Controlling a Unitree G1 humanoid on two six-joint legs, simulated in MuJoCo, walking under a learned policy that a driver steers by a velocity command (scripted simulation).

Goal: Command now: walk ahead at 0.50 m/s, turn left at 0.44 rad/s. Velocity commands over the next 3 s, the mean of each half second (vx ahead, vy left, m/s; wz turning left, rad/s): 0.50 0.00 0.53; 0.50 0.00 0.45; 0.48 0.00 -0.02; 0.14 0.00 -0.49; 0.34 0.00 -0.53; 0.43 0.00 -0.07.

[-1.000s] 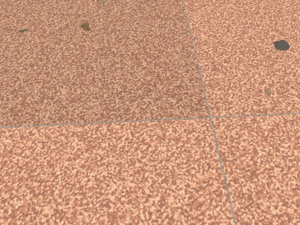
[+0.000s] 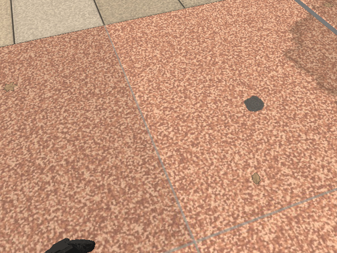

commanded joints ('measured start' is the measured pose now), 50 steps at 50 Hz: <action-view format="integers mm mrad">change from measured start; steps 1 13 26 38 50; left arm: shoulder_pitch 333 301 355 105 103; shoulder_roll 291 127 122 108 146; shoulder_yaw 97 70 72 57 67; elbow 19 77 14 -41 -40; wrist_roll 4 -28 -29 1 -17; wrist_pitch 8 -26 16 62 23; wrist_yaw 30 13 8 -12 -10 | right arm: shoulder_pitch -15 -319 -92 -99 -26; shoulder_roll -89 -50 -318 -160 -194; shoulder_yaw -14 -8 -83 -36 -26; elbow -140 -206 -197 -146 -82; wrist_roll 0 -38 -31 -2 -20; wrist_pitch -6 54 39 -1 -16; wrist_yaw -11 54 9 -7 -31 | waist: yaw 158 103 11 73 101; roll -252 -83 259 49 76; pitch -201 31 -328 21 -18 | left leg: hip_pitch -550 -614 470 -11 170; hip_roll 7 139 404 168 201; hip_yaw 61 88 -615 -171 -136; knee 521 423 -223 -371 -108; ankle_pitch -146 295 78 479 992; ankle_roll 47 -27 345 221 117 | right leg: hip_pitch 557 367 -260 -271 78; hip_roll -461 -248 15 -109 43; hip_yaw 690 -29 -133 7 -48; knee -272 -340 922 412 10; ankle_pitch -450 248 -399 8 -27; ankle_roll -175 -130 44 76 -51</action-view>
